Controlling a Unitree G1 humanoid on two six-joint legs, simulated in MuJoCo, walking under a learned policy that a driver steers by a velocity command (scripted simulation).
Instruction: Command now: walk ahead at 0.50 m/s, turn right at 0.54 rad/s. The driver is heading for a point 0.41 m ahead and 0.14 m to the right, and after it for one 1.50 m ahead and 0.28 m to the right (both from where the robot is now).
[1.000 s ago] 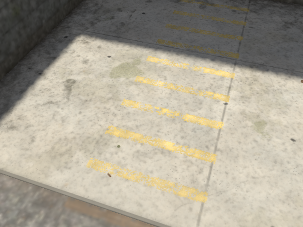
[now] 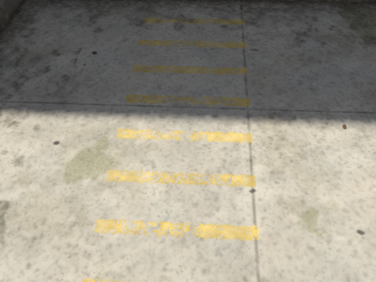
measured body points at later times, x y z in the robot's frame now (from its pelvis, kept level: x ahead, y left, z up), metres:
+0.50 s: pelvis +0.29 -0.03 +0.00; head +0.32 -0.05 +0.45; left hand +0.42 +0.25 -0.10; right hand +0.46 -0.32 -0.07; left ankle +0.49 +0.07 -0.71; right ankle +0.17 -0.10 -0.73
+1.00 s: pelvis +0.54 -0.12 +0.00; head +0.57 -0.14 +0.45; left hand +0.86 -0.04 -0.07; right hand +0.39 -0.36 -0.13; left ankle +0.49 +0.06 -0.73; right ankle +0.61 -0.30 -0.71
